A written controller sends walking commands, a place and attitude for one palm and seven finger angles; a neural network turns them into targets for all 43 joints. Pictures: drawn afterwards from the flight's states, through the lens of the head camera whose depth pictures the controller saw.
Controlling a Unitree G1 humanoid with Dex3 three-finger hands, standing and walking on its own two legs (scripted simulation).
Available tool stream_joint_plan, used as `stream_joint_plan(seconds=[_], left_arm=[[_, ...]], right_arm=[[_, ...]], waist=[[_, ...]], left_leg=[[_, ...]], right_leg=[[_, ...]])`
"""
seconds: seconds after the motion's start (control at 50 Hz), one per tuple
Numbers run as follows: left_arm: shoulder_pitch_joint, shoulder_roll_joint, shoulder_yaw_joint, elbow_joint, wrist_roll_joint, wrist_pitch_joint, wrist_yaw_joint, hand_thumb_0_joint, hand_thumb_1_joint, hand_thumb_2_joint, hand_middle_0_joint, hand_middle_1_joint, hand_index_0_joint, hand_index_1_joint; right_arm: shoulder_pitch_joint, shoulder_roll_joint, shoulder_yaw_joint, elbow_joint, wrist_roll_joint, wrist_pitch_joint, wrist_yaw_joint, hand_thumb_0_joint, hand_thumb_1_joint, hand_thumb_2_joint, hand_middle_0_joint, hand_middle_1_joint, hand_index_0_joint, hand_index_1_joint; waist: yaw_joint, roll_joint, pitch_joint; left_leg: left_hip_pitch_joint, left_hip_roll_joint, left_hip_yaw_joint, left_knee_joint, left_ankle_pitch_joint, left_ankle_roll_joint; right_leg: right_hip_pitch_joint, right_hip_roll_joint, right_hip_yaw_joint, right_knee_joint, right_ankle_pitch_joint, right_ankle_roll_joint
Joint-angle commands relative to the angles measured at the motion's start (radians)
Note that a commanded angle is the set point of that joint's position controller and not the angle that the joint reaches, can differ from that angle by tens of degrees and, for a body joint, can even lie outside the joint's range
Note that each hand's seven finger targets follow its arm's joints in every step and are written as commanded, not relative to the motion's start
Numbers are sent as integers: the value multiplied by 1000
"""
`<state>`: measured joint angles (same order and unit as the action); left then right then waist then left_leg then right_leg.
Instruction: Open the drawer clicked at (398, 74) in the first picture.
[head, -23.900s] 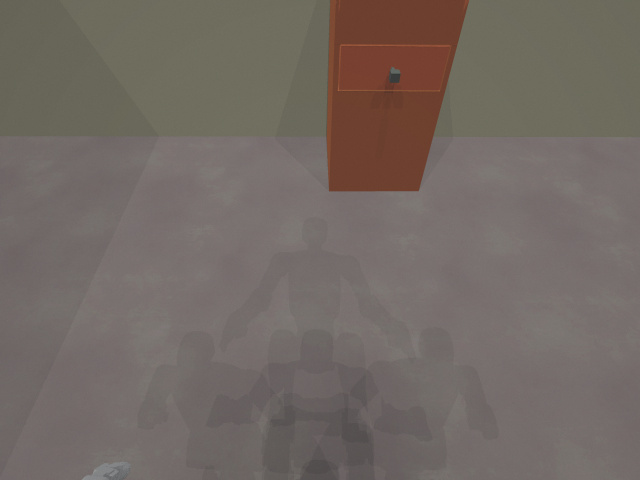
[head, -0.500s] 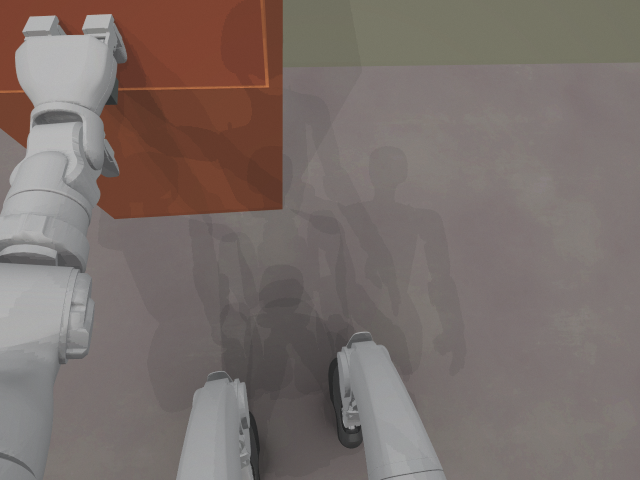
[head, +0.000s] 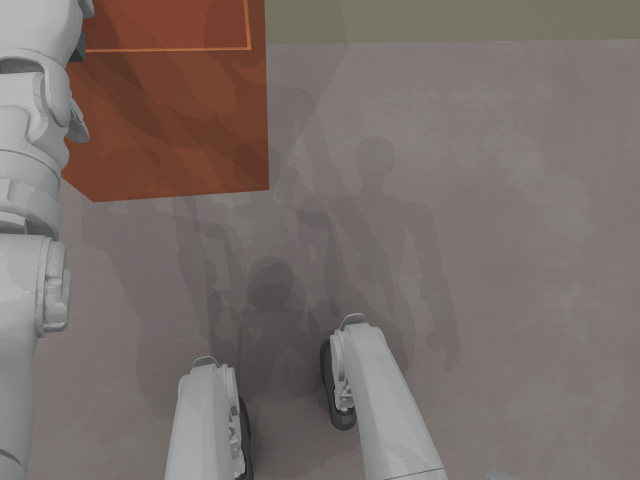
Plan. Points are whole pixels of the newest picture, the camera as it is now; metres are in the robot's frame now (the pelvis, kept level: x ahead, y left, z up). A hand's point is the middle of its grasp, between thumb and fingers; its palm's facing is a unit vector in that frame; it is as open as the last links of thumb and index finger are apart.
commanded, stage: lift the fingers back up to retry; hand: left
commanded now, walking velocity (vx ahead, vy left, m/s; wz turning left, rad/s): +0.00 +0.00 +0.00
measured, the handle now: (62, 23) +0.64 +0.18 +0.02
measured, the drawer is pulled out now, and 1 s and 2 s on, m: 0.00 0.00 0.00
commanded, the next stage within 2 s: re-aim the fingers above the handle in 0.82 s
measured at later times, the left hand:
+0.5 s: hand (35, 29) +0.61 +0.19 +0.06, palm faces -0.11 +0.01 -0.99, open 13.5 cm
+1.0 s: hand (11, 13) +0.60 +0.20 +0.08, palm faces -0.08 -0.02 -1.00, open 13.7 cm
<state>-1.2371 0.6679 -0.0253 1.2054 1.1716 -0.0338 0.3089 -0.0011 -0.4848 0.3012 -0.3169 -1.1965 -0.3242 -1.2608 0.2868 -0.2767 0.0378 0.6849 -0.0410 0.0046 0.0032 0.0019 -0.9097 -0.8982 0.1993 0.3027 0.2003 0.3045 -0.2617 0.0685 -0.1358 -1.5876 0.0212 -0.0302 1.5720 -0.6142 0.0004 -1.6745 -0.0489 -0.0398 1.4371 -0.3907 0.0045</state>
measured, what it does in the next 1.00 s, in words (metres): rises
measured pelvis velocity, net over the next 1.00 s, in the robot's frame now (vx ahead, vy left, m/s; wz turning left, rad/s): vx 0.07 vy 0.01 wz -0.01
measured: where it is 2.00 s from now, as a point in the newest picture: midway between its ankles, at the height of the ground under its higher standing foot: (290, 429)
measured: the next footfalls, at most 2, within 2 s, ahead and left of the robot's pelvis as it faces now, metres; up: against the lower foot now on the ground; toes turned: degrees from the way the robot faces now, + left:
none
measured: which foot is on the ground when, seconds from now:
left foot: down 0.00-1.00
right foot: down 0.00-1.00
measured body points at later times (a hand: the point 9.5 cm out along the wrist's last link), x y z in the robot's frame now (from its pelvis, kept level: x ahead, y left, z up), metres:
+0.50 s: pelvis +0.03 +0.00 +0.06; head +0.23 -0.01 +0.46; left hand +0.61 +0.19 +0.11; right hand +0.00 -0.26 -0.07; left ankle +0.04 +0.12 -0.54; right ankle +0.12 -0.13 -0.54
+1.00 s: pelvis +0.07 +0.01 +0.10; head +0.25 +0.00 +0.51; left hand +0.60 +0.20 +0.13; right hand +0.07 -0.28 -0.03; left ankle +0.04 +0.12 -0.54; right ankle +0.12 -0.13 -0.54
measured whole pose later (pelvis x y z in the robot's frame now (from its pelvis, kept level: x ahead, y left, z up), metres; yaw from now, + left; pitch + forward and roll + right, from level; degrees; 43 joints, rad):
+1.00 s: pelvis +0.07 +0.01 +0.10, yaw -1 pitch +31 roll -2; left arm -0.97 0.54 -0.01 1.15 1.13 -0.09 0.39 0.00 -0.48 0.30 -0.32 -1.20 -0.33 -1.20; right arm 0.29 -0.28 -0.03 0.73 -0.07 0.04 0.01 0.00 -0.91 -0.90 0.20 0.30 0.20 0.30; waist -0.18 0.05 -0.15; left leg -1.12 0.03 0.00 1.17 -0.58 0.00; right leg -1.23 -0.03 -0.03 1.08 -0.39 0.02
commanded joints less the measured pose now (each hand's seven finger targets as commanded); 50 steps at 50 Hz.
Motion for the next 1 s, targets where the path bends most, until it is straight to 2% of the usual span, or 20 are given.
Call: stream_joint_plan(seconds=[0.0, 0.04, 0.12, 0.18, 0.2, 0.24, 0.28, 0.3, 0.34, 0.48, 0.54, 0.58, 0.62, 0.7, 0.74, 0.8, 0.82, 0.88, 0.9, 0.98], left_arm=[[-441, 268, 25, -120, 20, 45, -9, 0, -500, 300, -300, -1200, -300, -1200], [-466, 258, 18, -151, 22, 41, -11, 0, -500, 300, -300, -1200, -300, -1200], [-492, 305, 56, -253, 13, 22, -17, 0, -500, 300, -300, -1200, -300, -1200], [-491, 301, 74, -308, -6, 2, -22, 0, -500, 300, -300, -1200, -300, -1200], [-494, 301, 72, -326, -15, -7, -21, 0, -500, 300, -300, -1200, -300, -1200], [-456, 332, 106, -337, -21, -16, -15, 0, -500, 300, -300, -1200, -300, -1200], [-437, 291, 87, -320, -26, -17, -8, 0, -500, 300, -300, -1200, -300, -1200], [-415, 263, 72, -284, -31, -11, -3, 0, -500, 300, -300, -1200, -300, -1200], [-397, 260, 71, -267, -34, -9, 6, 0, -500, 300, -300, -1200, -300, -1200], [-364, 241, 93, -332, -57, -58, 29, 0, -500, 300, -300, -1200, -300, -1200], [-290, 215, 95, -297, -58, -60, 55, 0, -500, 300, -300, -1200, -300, -1200], [-277, 220, 105, -308, -58, -60, 71, 0, -500, 300, -300, -1200, -300, -1200], [-261, 197, 97, -312, -58, -55, 86, 0, -500, 300, -300, -1200, -300, -1200], [-197, 103, 33, -203, -52, -36, 91, 0, -500, 300, -300, -1200, -300, -1200], [-187, 138, 60, -204, -54, -39, 93, 0, -500, 300, -300, -1200, -300, -1200], [-166, 114, 58, -228, -49, -56, 98, 0, -500, 300, -300, -1200, -300, -1200], [-144, 131, 78, -235, -52, -59, 100, 0, -500, 300, -300, -1200, -300, -1200], [-141, 119, 79, -264, -43, -69, 114, 0, -500, 300, -300, -1200, -300, -1200], [-127, 90, 56, -237, -39, -64, 121, 0, -500, 300, -300, -1200, -300, -1200], [-201, 116, 68, -259, -35, -55, 136, 0, -500, 300, -300, -1200, -300, -1200]], right_arm=[[245, -192, -60, -8, 5, -3, -22, 0, -900, -900, 200, 300, 200, 300], [250, -189, -63, -9, 5, -6, -23, 0, -900, -900, 200, 300, 200, 300], [259, -181, -69, -15, 2, -6, -20, 0, -900, -900, 200, 300, 200, 300], [265, -175, -77, -14, 3, -6, -21, 0, -900, -900, 200, 300, 200, 300], [265, -171, -76, -11, 2, -8, -21, 0, -900, -900, 200, 300, 200, 300], [267, -173, -78, -1, 1, -4, -22, 0, -900, -900, 200, 300, 200, 300], [266, -168, -80, 1, 2, -3, -19, 0, -900, -900, 200, 300, 200, 300], [269, -169, -82, 9, 2, -1, -19, 0, -900, -900, 200, 300, 200, 300], [270, -171, -81, 14, 2, 2, -22, 0, -900, -900, 200, 300, 200, 300], [276, -161, -98, 23, -8, 3, -23, 0, -900, -900, 200, 300, 200, 300], [273, -162, -105, 34, -12, 9, -21, 0, -900, -900, 200, 300, 200, 300], [266, -163, -109, 33, -13, 15, -16, 0, -900, -900, 200, 300, 200, 300], [271, -163, -114, 33, -15, 20, -16, 0, -900, -900, 200, 300, 200, 300], [254, -160, -115, 43, -16, 29, -15, 0, -900, -900, 200, 300, 200, 300], [251, -167, -116, 43, -20, 33, -16, 0, -900, -900, 200, 300, 200, 300], [249, -161, -124, 39, -26, 34, -14, 0, -900, -900, 200, 300, 200, 300], [251, -164, -124, 36, -26, 37, -10, 0, -900, -900, 200, 300, 200, 300], [240, -162, -130, 32, -28, 41, -8, 0, -900, -900, 200, 300, 200, 300], [234, -161, -131, 34, -29, 40, -8, 0, -900, -900, 200, 300, 200, 300], [235, -167, -133, 38, -29, 39, -7, 0, -900, -900, 200, 300, 200, 300]], waist=[[-56, 114, -577], [-61, 127, -592], [-25, 202, -708], [-25, 168, -747], [-19, 200, -748], [-4, 177, -754], [-3, 183, -730], [-12, 160, -678], [-6, 141, -650], [17, 146, -696], [22, 102, -641], [41, 124, -660], [39, 107, -646], [27, 69, -541], [36, 52, -547], [42, 69, -581], [58, 68, -595], [61, 77, -613], [51, 69, -582], [41, 81, -605]], left_leg=[[186, -37, 5, -247, 50, 56], [212, -37, 2, -253, 47, 55], [306, -39, -5, -272, 115, 47], [375, -34, -19, -294, 164, 47], [383, -37, -18, -303, 176, 45], [416, -34, -20, -321, 202, 46], [451, -33, -21, -341, 227, 42], [448, -32, -20, -354, 217, 43], [461, -32, -17, -377, 226, 44], [584, -36, 1, -427, 368, 41], [604, -34, 7, -452, 410, 41], [647, -38, 13, -470, 447, 37], [677, -37, 11, -491, 483, 35], [660, -38, 24, -513, 478, 36], [651, -40, 31, -513, 474, 38], [692, -40, 33, -508, 543, 35], [692, -41, 31, -509, 544, 33], [733, -37, 25, -508, 595, 28], [723, -36, 26, -505, 583, 29], [729, -37, 24, -502, 563, 28]], right_leg=[[519, 64, -3, -164, -72, -26], [511, 64, -5, -169, -73, -25], [576, 68, -1, -180, -21, -29], [608, 75, -3, -203, 14, -27], [627, 73, -2, -213, 26, -27], [658, 74, 0, -229, 47, -27], [656, 76, -2, -250, 63, -28], [650, 76, -5, -268, 57, -26], [674, 75, -5, -292, 68, -26], [801, 75, 10, -354, 220, -27], [837, 74, 9, -383, 269, -25], [868, 74, 14, -397, 304, -28], [891, 74, 11, -416, 337, -26], [883, 74, 8, -438, 343, -26], [909, 73, 14, -441, 353, -26], [920, 72, 15, -433, 408, -27], [930, 73, 15, -428, 407, -29], [912, 74, 10, -420, 426, -31], [895, 74, 8, -424, 411, -29], [881, 74, 9, -419, 391, -29]])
